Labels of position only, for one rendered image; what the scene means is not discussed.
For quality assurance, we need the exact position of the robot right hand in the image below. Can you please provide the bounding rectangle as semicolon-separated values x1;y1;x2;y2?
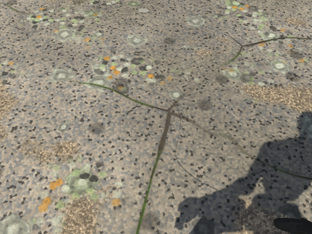
273;217;312;234

